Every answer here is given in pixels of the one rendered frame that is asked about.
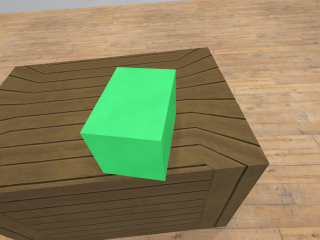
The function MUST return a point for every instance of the pedestal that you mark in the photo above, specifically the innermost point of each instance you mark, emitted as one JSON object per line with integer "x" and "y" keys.
{"x": 52, "y": 188}

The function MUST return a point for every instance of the carton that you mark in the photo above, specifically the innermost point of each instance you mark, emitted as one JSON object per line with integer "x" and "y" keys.
{"x": 129, "y": 132}

